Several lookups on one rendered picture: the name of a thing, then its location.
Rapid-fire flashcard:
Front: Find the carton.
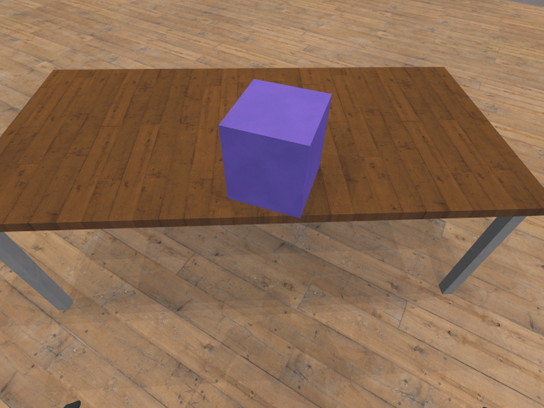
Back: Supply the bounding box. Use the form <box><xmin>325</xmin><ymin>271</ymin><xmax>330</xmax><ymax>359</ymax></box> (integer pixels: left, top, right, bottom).
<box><xmin>218</xmin><ymin>79</ymin><xmax>332</xmax><ymax>218</ymax></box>

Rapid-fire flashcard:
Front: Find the table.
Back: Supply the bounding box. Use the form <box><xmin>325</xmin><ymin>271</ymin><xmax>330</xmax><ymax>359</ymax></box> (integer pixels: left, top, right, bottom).
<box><xmin>0</xmin><ymin>67</ymin><xmax>544</xmax><ymax>310</ymax></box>

